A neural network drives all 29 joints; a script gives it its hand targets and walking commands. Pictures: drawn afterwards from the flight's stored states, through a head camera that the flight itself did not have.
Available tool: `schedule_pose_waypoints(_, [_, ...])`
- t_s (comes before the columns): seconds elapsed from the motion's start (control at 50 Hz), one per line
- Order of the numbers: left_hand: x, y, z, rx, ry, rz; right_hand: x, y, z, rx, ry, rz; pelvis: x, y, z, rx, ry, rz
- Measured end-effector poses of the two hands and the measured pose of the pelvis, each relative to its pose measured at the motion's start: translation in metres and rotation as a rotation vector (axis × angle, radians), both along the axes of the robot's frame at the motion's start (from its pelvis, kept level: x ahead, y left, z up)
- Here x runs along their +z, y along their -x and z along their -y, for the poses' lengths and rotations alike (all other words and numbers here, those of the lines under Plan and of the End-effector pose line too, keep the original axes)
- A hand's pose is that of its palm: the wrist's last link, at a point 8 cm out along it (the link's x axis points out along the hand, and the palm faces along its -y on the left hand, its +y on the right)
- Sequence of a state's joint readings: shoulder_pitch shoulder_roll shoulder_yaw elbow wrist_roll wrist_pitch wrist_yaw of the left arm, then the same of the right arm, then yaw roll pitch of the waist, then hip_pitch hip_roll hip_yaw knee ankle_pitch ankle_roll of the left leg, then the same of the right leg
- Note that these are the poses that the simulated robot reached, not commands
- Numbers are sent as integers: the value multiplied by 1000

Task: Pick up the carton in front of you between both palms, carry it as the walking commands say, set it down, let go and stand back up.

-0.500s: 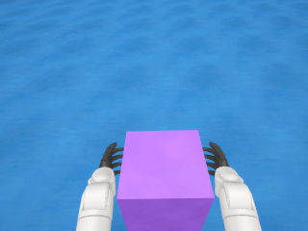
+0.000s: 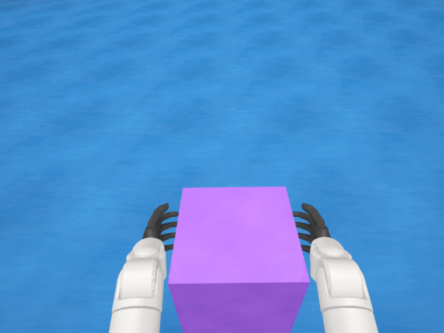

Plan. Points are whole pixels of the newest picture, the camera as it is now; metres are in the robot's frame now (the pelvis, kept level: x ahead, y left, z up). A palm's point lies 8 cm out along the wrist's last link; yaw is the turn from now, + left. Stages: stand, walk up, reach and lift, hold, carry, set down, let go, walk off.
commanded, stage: carry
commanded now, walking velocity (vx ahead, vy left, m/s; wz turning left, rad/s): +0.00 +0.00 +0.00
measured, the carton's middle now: (235, 264) +0.29 +0.00 -0.05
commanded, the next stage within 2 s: hold in 0.14 s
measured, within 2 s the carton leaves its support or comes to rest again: neither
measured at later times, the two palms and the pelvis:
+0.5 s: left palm (153, 256) +0.26 +0.14 +0.05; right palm (330, 263) +0.25 -0.16 +0.05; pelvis -0.03 +0.01 +0.01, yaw -2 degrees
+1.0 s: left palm (148, 247) +0.27 +0.15 +0.05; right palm (324, 259) +0.25 -0.14 +0.05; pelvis -0.04 +0.03 +0.00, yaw -4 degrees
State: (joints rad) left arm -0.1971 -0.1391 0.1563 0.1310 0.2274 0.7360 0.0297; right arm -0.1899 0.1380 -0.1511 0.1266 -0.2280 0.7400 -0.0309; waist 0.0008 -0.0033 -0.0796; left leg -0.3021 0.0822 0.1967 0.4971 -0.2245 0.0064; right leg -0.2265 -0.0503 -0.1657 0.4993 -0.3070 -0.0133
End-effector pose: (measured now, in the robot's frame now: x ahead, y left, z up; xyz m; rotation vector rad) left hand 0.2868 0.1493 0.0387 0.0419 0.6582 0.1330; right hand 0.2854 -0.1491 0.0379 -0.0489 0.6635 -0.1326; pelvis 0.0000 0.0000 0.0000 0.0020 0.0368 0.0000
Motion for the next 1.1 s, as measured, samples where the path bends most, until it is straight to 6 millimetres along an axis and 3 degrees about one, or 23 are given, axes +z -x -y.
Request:
schedule_pose_waypoints(0.16, [1,4,1,-1,-2,0,0,4,1,0,0,-1,1,3,1,-3,-1,18])
schedule_pose_waypoints(0.42, [6,23,8,-46,-8,-5,7,34,8,-33,9,-7,9,23,-3,-36,3,138])
schedule_pose_waypoints(0.74, [16,36,-3,-55,12,10,17,52,-3,-55,-2,7,5,47,-18,-56,10,184])
schedule_pose_waypoints(0.92, [19,26,-4,-64,27,14,19,48,-4,-79,-8,10,4,43,-25,-73,9,187])
schedule_pose_waypoints(1.1, [2,-2,-3,-26,51,-14,1,18,-3,-87,-27,-17,-1,37,-23,-77,3,148])
